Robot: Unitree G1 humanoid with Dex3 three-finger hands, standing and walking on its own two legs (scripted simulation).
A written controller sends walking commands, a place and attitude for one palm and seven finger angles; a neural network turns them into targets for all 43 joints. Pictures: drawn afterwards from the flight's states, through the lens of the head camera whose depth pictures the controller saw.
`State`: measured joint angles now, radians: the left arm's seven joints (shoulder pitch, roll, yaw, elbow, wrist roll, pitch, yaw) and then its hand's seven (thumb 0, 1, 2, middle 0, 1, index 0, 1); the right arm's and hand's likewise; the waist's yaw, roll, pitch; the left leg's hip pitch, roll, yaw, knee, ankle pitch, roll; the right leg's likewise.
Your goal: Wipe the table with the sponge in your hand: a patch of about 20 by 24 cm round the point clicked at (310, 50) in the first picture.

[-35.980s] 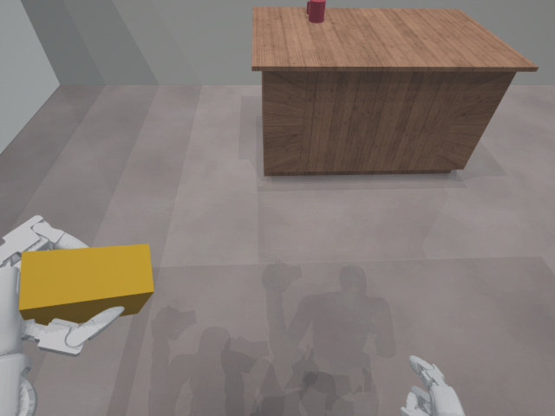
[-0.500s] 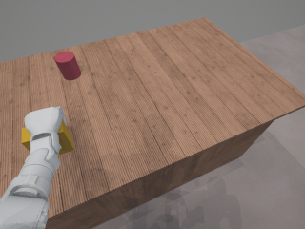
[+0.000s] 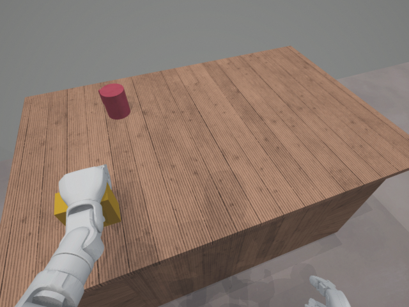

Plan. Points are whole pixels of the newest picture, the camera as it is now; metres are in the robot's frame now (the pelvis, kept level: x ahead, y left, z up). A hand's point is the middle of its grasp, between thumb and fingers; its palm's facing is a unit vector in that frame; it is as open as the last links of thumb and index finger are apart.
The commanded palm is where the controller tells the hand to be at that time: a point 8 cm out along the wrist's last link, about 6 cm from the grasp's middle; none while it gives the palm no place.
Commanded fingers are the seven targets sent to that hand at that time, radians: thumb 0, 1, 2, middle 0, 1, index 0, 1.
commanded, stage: wipe back along the middle lane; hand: left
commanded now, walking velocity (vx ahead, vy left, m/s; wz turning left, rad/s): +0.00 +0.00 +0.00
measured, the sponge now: (92, 212) +0.32 +0.30 -0.04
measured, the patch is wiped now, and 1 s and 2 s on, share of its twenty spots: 0.80 0.85 0.90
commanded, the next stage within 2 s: slide across to the third lane in 0.66 s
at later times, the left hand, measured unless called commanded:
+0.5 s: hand (94, 224) +0.27 +0.26 +0.00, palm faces -0.02 -0.05 -1.00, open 9.3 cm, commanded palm +0.22 +0.24 +0.03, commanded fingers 0.00 0.10 1.30 -1.20 -1.60 -1.20 -1.60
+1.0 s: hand (99, 235) +0.24 +0.24 +0.00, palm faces -0.07 -0.06 -1.00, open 9.3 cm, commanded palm +0.22 +0.21 +0.05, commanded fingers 0.00 0.10 1.30 -1.20 -1.60 -1.20 -1.60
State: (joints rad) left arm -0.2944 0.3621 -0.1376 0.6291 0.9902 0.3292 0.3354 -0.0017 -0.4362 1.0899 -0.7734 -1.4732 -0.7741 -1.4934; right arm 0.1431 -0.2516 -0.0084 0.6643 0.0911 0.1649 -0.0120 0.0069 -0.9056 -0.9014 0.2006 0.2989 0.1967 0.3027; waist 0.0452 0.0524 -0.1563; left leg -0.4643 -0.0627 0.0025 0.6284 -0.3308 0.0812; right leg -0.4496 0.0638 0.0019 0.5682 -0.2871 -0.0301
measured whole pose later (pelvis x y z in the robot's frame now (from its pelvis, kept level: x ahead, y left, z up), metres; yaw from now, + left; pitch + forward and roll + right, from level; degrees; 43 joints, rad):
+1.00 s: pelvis -0.02 -0.03 +0.00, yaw +0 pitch +4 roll +0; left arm -0.05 0.32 -0.20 0.35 0.98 0.43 0.28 0.03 -0.44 1.09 -0.78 -1.46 -0.79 -1.47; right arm 0.08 -0.25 0.00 0.66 0.08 0.13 -0.05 0.01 -0.90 -0.90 0.20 0.30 0.20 0.30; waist 0.08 0.07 -0.10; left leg -0.36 -0.05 0.00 0.58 -0.29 0.05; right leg -0.37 0.08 0.00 0.56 -0.26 -0.06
